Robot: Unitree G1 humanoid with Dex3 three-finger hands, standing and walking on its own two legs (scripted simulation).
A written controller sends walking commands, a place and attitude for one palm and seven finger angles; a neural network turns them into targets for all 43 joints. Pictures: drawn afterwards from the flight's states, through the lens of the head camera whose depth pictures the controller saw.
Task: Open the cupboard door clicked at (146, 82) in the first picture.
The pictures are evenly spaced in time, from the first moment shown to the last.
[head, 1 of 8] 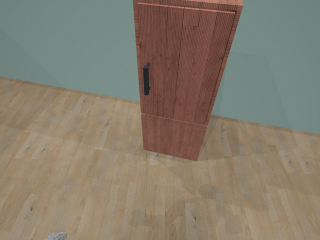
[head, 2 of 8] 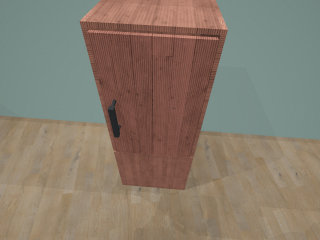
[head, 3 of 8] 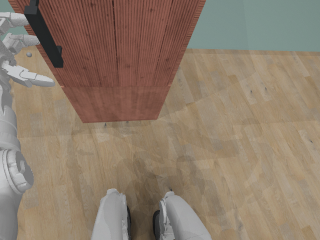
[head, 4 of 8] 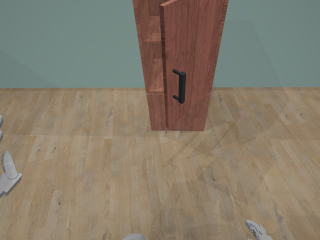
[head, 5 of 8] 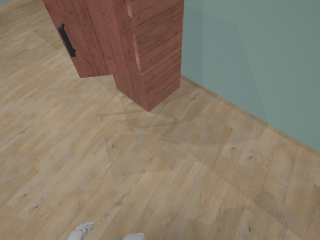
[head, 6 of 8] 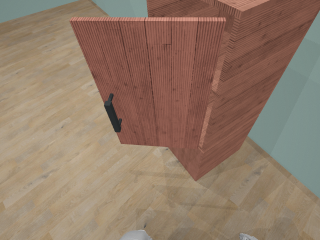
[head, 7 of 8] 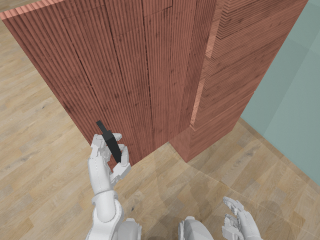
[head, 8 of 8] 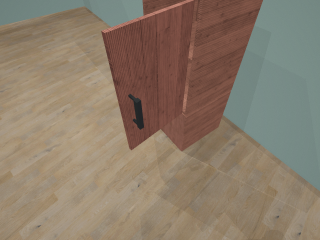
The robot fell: no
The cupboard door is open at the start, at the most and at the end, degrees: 0 98 97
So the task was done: yes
